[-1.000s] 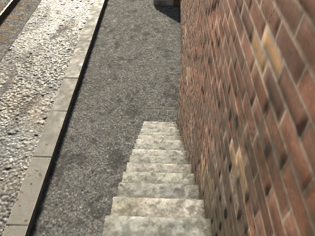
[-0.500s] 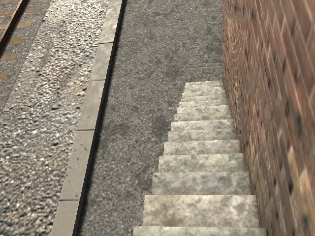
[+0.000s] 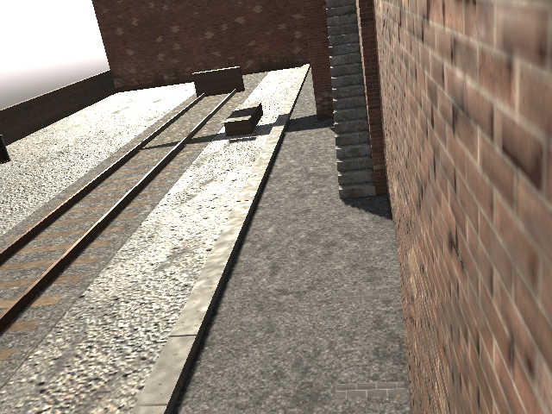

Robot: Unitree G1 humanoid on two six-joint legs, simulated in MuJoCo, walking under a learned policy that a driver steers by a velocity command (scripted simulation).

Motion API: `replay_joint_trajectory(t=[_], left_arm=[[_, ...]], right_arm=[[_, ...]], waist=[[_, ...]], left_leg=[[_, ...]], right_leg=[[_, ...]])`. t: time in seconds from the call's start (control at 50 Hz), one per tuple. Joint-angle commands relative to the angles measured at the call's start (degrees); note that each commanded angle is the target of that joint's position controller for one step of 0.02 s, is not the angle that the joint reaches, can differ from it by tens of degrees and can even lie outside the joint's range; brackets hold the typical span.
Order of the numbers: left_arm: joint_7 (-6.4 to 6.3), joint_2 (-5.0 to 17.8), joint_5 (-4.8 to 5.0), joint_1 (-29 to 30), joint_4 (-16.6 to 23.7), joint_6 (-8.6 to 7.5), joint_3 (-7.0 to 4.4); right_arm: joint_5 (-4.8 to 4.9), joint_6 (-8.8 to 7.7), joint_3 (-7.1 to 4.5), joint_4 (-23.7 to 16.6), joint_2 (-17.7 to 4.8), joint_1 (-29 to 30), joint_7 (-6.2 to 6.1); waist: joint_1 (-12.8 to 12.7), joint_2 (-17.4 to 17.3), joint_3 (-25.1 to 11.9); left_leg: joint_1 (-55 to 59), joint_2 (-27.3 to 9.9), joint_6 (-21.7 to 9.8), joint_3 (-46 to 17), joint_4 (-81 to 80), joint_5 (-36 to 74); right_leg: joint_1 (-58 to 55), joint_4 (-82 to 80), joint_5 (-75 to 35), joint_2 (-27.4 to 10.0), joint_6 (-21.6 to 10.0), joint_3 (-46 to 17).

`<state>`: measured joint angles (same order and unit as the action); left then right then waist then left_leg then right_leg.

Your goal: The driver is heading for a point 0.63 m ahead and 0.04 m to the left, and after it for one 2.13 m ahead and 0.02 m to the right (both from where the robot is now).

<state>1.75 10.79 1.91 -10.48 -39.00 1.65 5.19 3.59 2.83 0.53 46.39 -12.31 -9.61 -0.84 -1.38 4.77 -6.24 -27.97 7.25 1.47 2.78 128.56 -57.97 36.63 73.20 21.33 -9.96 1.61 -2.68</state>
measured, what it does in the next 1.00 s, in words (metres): walks ahead: left foot 0.18 m higher, then right foot 0.20 m lower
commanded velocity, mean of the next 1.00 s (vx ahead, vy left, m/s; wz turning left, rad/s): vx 0.50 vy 0.00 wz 0.00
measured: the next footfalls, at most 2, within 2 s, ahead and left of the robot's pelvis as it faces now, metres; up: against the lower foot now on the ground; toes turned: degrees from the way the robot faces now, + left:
left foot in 0.18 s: -0.03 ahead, -0.05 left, +0.18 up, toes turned +0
right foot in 0.78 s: +0.22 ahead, -0.13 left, -0.01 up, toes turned -8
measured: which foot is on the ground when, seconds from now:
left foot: down 0.00-0.00, up 0.02-0.16, down 0.18-0.78, up 0.80-1.00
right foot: down 0.00-0.18, up 0.20-0.76, down 0.78-1.00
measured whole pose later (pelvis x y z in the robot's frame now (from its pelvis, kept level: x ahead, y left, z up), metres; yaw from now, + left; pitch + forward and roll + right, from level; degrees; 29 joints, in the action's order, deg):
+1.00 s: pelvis +0.22 +0.03 +0.13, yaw +3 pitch -2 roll +2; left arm -3.2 11.4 3.4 -25.8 -63.4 -1.9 -1.8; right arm -2.1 0.7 -0.8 58.1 -13.8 -16.5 2.5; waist 4.5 -1.7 2.4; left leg -43.5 -0.2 -2.7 -6.3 76.1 -7.3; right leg 8.2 34.5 22.8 -9.9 4.2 8.4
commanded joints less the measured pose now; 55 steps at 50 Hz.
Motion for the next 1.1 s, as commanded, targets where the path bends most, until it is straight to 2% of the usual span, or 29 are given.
replay_joint_trajectory(t=[0.02,0.04,0.06,0.12,0.16,0.18,0.2,0.22,0.24,0.26,0.3,0.32,0.36,0.4,0.48,0.54,0.6,0.64,0.72,0.76,0.82,0.84,0.86,0.9,0.94,0.96,1.02,1.04,1.1], left_arm=[[1.11,21.25,5.91,-40.87,-15.86,-0.65,-3.64],[-0.7,23.57,9.0,-32.76,-14.0,-2.59,-3.26],[-1.4,22.44,9.37,-23.39,-12.1,-3.27,-2.21],[-6.22,22.84,5.18,0.94,-3.73,-1.19,-4.56],[-7.17,26.12,6.8,15.82,-2.9,-0.3,-8.18],[-8.29,19.34,6.21,23.0,-3.36,0.33,-8.02],[-9.68,4.24,5.63,20.51,-8.29,0.87,-5.97],[-8.69,6.18,0.23,27.95,-4.72,-1.86,-5.35],[-5.96,10.48,-2.92,20.29,-6.77,-4.09,-6.56],[-3.97,10.29,-2.69,5.88,-14.15,-4.76,-8.49],[-4.41,-0.65,-2.51,-22.16,-28.68,-1.34,-8.28],[-4.78,-8.31,-2.43,-28.57,-31.73,-0.62,-6.37],[-5.02,-12.19,-0.07,-31.39,-32.01,-0.75,-4.77],[-5.28,-10.77,2.56,-8.46,-22.36,-0.17,-3.75],[-6.71,-0.74,-0.25,5.02,-14.48,-0.75,-5.46],[-7.02,1.74,0.3,8.05,-12.77,-0.86,-6.51],[-7.31,2.45,0.23,11.13,-12.12,-1.3,-6.62],[-6.54,2.57,0.8,8.85,-13.75,-2.05,-7.15],[-5.71,-0.25,1.76,4.56,-16.22,-1.32,-7.06],[-5.09,2.23,0.15,-5.17,-19.21,0.22,-8.4],[-4.78,6.0,-0.23,-21.71,-21.65,2.35,-9.3],[-4.46,4.87,0.25,-23.58,-22.43,1.85,-9.33],[-5.21,9.39,0.56,-21.61,-23.13,0.69,-10.99],[-4.31,9.85,1.2,-20.87,-24.31,-1.61,-11.17],[-4.55,5.71,0.45,-16.62,-22.79,-4.37,-8.61],[-5.8,-0.9,2.25,-5.57,-19.18,-5.54,-5.28],[-2.86,9.36,1.14,-2.89,-16.72,-5.74,-7.48],[-3.06,7.66,3.23,-3.17,-17.12,-6.49,-7.69],[-4.25,7.29,-0.6,-9.19,-18.57,-4.65,-8.42]], right_arm=[[-1.37,3.46,-1.57,-4.04,1.87,6.44,-0.2],[-6.65,3.76,-2.33,-5.2,-0.24,4.83,2.89],[-7.72,3.53,-4.31,-0.79,-4.53,-0.9,4.4],[-12.63,6.2,-5.82,10.07,-16.47,-24.45,8.07],[-15.51,7.16,-5.77,10.25,-18.99,-39.6,5.97],[-13.36,6.69,-4.53,13.35,-16.68,-53.65,5.2],[-6.6,1.13,-3.39,15.96,-9.65,-60.77,4.79],[-0.25,-2.47,-0.16,15.37,-0.54,-40.27,3.51],[-0.11,-2.55,0.91,14.98,1.75,-36.76,1.31],[-3.79,-2.88,0.21,17.28,1.18,-34.42,-1.35],[-4.1,-5.76,-1.05,17.36,-2.56,-21.61,-4.25],[-3.93,-5.97,-1.61,18.21,-2.97,-17.44,-2.94],[-3.53,-5.58,-2.32,17.02,-3.35,-11.11,-0.98],[-5.5,-3.13,-0.92,18.71,2.31,-16.55,0.08],[-5.89,-3.34,-0.16,21.49,4.95,-30.21,2.21],[-6.78,-3.17,1.68,21.21,8.82,-34.87,3.03],[-6.48,-2.86,0.92,19.56,3.24,-35.41,2.52],[-7.28,-2.32,2.15,20.75,6.28,-37.94,1.76],[-6.32,-2.48,1.62,17.83,4.14,-34.19,0.53],[-5.66,-3.68,1.26,16.89,2.11,-32.48,1.3],[-3.89,-3.46,-1.68,12.37,-2.38,-27.3,1.9],[-5.16,-3.39,-1.46,12.52,-1.07,-26.07,1.97],[-5.16,-2.77,-1.07,11.07,-0.07,-23.03,2.18],[-9.4,-2.67,-1.43,9.82,-0.55,-12.11,3.61],[-7.48,-2.98,-0.8,10.46,2.85,-10.63,3.45],[-4.28,-2.67,0.51,8.76,5.21,-8.28,3.68],[-4.4,-2.28,-0.08,15.23,5.27,-21.52,3.92],[-5.37,-1.81,-0.97,12.94,1.44,-15.88,4.38],[-6.16,-3.9,-2.04,10.09,-3.44,-8.81,2.2]], waist=[[-8.65,53.64,45.59],[-3.81,61.74,46.5],[1.83,58.28,39.41],[16.81,39.52,24.31],[26.33,40.22,28.95],[34.69,20.32,28.23],[40.69,-34.12,24.18],[30.92,-44.47,41.59],[19.98,-13.01,36.44],[10.85,4.47,27.62],[-3.83,28.54,8.93],[-6.21,29.81,0.88],[-7.76,19.52,-6.11],[3.07,-4.99,3.19],[16.03,-22.34,11.01],[19.06,-21.25,12.96],[19.71,-20.28,15.0],[20.34,-14.76,16.41],[17.16,-6.5,15.45],[12.03,-1.15,12.06],[0.62,9.86,-4.91],[-0.76,4.97,-4.68],[0.95,7.52,-1.1],[0.82,6.07,10.28],[4.87,0.55,17.9],[10.5,0.83,20.93],[14.26,11.24,8.88],[12.07,11.66,13.08],[4.3,7.45,13.73]], left_leg=[[-48.48,13.73,-2.07,3.57,14.25,-5.15],[-38.99,14.36,-4.34,11.03,29.12,-0.93],[-25.28,16.43,-4.22,14.28,38.38,7.1],[13.65,17.95,-4.53,38.08,11.32,6.1],[41.02,8.99,-15.52,18.39,-32.6,-11.26],[59.59,0.18,-25.65,1.0,-57.75,-15.49],[64.48,-11.02,-30.51,-16.7,-77.54,-20.02],[31.28,-14.83,-19.06,-57.15,-94.74,-4.86],[17.72,-12.38,-15.37,-57.09,-97.72,0.05],[-1.3,-17.69,-15.45,-59.14,-97.77,-6.66],[-8.47,-12.66,-13.79,-38.55,-83.65,23.73],[-13.66,-7.44,-11.74,-26.56,-77.6,30.74],[-13.59,-0.51,-6.8,-3.73,-68.37,34.18],[2.45,-1.86,-8.08,-4.75,-69.0,33.52],[13.54,-0.11,-9.24,-10.18,-75.4,61.83],[19.11,-2.22,-10.05,-14.6,-80.37,73.93],[21.65,-1.62,-8.91,-20.08,-81.6,89.03],[17.04,-1.04,-9.19,-23.55,-79.51,82.65],[11.38,-1.98,-9.3,-25.03,-73.64,77.35],[1.28,-0.81,-8.64,-22.57,-62.69,74.6],[-31.25,3.17,-7.71,-11.26,-22.39,-2.69],[-37.26,1.36,-9.12,-10.05,-16.02,-2.98],[-40.95,-3.3,-8.09,-6.19,-16.43,4.7],[-40.05,-5.05,-8.97,-4.72,-15.8,13.77],[-27.9,-6.44,-6.35,-11.25,-33.56,36.49],[-10.74,-8.4,-2.99,-8.63,-58.47,55.68],[25.45,-5.81,-1.05,1.87,-62.22,73.39],[17.83,-10.16,-3.16,-4.67,-70.92,85.94],[7.7,-10.93,-3.59,-4.77,-82.54,70.8]], right_leg=[[1.98,-83.9,66.58,-2.75,31.64,-26.91],[15.68,-109.42,81.68,-1.5,29.98,-43.92],[23.87,-109.01,65.24,0.78,35.52,-32.04],[30.3,-109.38,39.8,13.92,48.34,-8.12],[43.5,-111.12,29.71,4.17,47.06,-15.78],[61.29,-73.65,36.68,4.14,43.42,-15.57],[75.57,20.57,41.03,16.71,32.48,10.73],[89.11,21.14,47.25,14.64,4.34,-13.94],[63.13,5.05,26.03,16.87,-1.88,-17.31],[34.58,6.51,7.46,13.14,-0.51,-18.34],[-3.77,8.39,-12.95,14.2,4.56,-9.92],[-22.39,0.89,-17.78,14.02,4.08,-4.98],[-46.39,-29.42,-27.49,12.0,0.94,2.78],[-33.98,-55.99,-31.92,7.9,2.82,2.64],[-26.79,-61.79,-44.15,3.6,2.51,9.64],[-17.01,-55.09,-29.69,3.87,0.26,12.26],[-8.4,-52.1,-18.8,5.97,-1.42,11.66],[-12.01,-53.95,-22.35,5.13,-0.26,11.32],[-21.79,-58.77,-29.49,3.21,1.93,13.54],[-39.52,-62.15,-35.76,1.77,0.27,14.43],[-77.73,-38.29,-52.65,-16.46,-10.22,-1.12],[-75.03,-35.5,-53.91,-19.4,-13.66,-3.73],[-65.52,-44.65,-26.14,-25.69,-19.99,-12.13],[-42.79,-58.07,13.78,-20.52,-17.97,-11.47],[-19.35,-55.65,6.61,-14.3,-11.58,-0.97],[2.13,-55.53,4.09,-6.85,-6.64,10.62],[7.55,-50.85,-12.09,-2.05,-3.84,19.99],[4.31,-46.89,-2.12,0.84,-1.72,19.53],[-9.08,-27.92,11.53,-4.79,-2.33,10.81]])
Velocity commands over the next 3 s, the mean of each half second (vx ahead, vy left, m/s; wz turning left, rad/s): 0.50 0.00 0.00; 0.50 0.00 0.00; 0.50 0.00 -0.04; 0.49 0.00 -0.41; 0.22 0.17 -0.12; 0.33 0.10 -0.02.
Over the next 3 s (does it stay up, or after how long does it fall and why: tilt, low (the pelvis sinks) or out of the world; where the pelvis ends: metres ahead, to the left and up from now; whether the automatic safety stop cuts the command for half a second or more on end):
stays up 0.89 0.05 -0.35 its command is cut before an obstacle after 2.0 s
